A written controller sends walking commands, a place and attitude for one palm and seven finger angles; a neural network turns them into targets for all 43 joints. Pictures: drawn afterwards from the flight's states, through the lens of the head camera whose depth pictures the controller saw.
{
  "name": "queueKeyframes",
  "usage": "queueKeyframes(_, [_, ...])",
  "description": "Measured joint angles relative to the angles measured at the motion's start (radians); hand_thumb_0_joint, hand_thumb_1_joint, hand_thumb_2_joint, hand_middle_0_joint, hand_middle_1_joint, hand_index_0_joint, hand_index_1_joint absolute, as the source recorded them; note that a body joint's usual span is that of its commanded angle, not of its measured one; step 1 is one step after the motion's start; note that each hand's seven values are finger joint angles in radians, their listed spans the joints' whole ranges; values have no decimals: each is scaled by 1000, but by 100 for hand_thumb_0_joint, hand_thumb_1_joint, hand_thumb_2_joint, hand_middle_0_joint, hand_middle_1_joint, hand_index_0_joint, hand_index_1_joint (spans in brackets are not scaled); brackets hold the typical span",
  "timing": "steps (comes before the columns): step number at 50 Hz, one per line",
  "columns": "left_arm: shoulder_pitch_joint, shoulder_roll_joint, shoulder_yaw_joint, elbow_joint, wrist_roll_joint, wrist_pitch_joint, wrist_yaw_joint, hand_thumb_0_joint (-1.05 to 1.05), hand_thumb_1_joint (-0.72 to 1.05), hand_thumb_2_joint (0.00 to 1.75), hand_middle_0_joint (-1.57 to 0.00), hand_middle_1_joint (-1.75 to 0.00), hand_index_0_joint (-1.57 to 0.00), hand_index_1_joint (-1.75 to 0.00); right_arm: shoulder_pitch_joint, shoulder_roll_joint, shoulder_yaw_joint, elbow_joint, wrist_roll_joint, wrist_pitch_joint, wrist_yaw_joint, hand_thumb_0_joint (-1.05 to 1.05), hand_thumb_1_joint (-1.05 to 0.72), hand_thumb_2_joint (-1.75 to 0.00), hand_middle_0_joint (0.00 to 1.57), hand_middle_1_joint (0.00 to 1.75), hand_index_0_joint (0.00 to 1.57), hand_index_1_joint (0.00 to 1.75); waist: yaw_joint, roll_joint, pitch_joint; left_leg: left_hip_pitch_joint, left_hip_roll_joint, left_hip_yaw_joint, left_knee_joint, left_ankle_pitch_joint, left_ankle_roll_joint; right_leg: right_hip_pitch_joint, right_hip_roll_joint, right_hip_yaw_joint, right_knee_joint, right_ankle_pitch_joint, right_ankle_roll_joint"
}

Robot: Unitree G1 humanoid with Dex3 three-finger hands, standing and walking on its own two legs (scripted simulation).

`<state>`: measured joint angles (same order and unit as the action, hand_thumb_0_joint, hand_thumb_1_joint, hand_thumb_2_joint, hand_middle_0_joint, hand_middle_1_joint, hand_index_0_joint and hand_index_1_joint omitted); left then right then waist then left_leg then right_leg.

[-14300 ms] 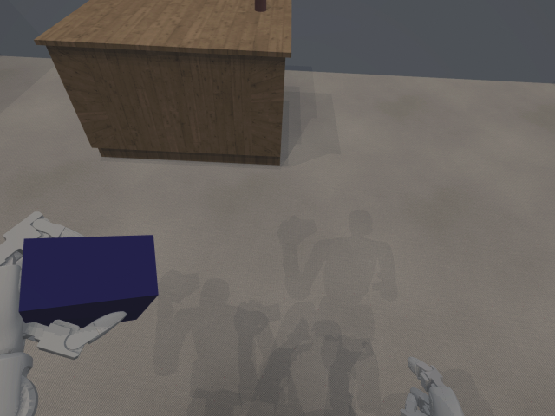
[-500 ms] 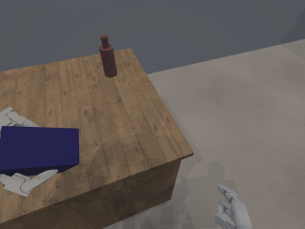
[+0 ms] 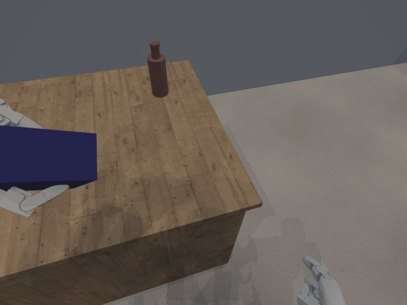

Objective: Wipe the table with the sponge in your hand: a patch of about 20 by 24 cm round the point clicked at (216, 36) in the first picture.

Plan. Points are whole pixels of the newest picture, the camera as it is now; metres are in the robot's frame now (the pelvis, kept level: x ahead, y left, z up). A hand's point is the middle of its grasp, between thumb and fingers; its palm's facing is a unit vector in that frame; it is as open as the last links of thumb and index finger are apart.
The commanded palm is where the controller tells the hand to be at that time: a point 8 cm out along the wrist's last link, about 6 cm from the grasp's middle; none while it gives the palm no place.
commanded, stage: come to a stop and stand still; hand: left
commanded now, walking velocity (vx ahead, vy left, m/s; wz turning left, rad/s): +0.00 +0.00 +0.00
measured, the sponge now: (55, 164) +0.26 +0.25 +0.19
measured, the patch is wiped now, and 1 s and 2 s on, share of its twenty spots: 0.00 0.00 0.00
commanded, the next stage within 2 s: look again from close up in 1.50 s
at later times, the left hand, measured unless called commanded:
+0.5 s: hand (9, 179) +0.23 +0.30 +0.18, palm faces +0.43 -0.83 -0.36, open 10.1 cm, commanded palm +0.17 +0.33 +0.18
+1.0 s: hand out of the picture +0.21 +0.32 +0.17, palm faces +0.39 -0.84 -0.38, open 10.1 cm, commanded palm +0.15 +0.34 +0.18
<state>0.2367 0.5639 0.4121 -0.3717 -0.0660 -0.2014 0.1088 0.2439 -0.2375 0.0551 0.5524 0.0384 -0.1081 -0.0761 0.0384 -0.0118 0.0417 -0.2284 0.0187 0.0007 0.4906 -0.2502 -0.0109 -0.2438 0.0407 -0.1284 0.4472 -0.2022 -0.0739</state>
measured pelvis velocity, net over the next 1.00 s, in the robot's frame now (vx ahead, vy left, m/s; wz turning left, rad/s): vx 0.00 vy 0.06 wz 0.03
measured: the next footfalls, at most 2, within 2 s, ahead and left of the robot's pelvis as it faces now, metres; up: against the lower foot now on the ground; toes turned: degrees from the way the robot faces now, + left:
none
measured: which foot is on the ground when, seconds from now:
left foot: down 0.00-1.00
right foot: down 0.00-1.00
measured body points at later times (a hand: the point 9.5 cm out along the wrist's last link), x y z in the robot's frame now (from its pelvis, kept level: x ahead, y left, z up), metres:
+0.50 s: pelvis +0.02 +0.04 +0.00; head +0.06 +0.07 +0.44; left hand +0.20 +0.35 +0.20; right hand +0.21 -0.18 -0.07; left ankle +0.01 +0.13 -0.74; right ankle +0.03 -0.06 -0.74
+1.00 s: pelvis +0.00 +0.06 +0.00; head +0.04 +0.08 +0.45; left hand +0.18 +0.36 +0.19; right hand +0.18 -0.16 -0.08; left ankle +0.01 +0.13 -0.74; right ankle +0.03 -0.06 -0.74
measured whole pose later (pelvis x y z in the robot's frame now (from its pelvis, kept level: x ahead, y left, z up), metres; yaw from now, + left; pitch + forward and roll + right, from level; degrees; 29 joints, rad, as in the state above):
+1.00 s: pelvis +0.00 +0.06 +0.00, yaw +2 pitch +1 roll -1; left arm 0.41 0.45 0.38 -0.47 -0.10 -0.27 0.10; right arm 0.20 -0.21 0.02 0.61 0.02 -0.16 0.05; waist 0.04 -0.05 0.07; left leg -0.27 -0.07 0.00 0.50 -0.24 0.06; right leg -0.29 -0.05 -0.13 0.48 -0.20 0.00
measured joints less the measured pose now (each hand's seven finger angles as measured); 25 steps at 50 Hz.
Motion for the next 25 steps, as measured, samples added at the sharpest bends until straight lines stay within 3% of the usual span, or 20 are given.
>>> queueKeyframes(2, [-39,14,59,51,-14,-20,8,-1,-50,101,-74,-134,-75,-134,-5,-2,13,15,-6,-14,32,1,-90,-90,20,29,20,30,2,-1,-6,-19,7,10,13,-5,1,-20,7,9,4,6,-8])
queueKeyframes(4, [-16,-8,73,69,-34,-35,17,-1,-50,101,-74,-134,-75,-134,6,-9,8,17,-6,-33,63,1,-90,-90,20,29,20,30,-3,8,-17,-33,8,19,19,-10,4,-35,8,18,7,7,-7])
queueKeyframes(7, [91,-90,5,49,-53,-56,18,-1,-50,101,-74,-134,-75,-134,29,-26,-11,27,0,-64,99,2,-90,-90,20,29,20,30,-7,29,-25,-34,2,31,17,-16,13,-41,2,30,11,2,3])
queueKeyframes(10, [194,-156,-95,23,-41,-65,5,-1,-50,101,-74,-134,-75,-134,47,-31,-25,48,-5,-85,110,2,-90,-90,20,29,20,30,-8,29,-20,-33,-10,27,19,-23,22,-40,-10,27,19,-9,15])
queueKeyframes(13, [223,-141,-128,7,-22,-70,-1,-1,-50,101,-74,-134,-75,-134,47,-20,-21,81,-18,-86,107,2,-90,-90,20,29,20,30,-2,-5,-2,-37,-20,10,28,-28,26,-38,-21,11,29,-23,19])
queueKeyframes(18, [154,-78,-69,-21,-19,-58,26,-1,-50,101,-74,-134,-76,-134,24,-10,-14,103,-33,-88,112,2,-90,-90,20,29,20,30,10,-55,25,-50,-34,-24,48,-36,29,-32,-35,-22,37,-36,24])
queueKeyframes(25, [150,-103,-44,-127,-25,-87,38,-1,-50,101,-74,-134,-75,-134,-38,-27,-40,64,-28,-103,130,2,-90,-90,20,29,20,30,11,-33,14,-45,-60,-11,52,-44,56,-30,-62,-9,46,-41,56])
